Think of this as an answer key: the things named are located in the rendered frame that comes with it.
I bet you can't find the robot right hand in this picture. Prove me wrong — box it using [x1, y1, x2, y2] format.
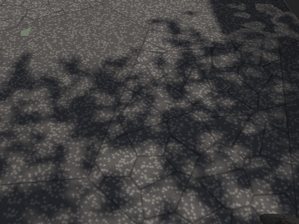
[260, 213, 299, 224]

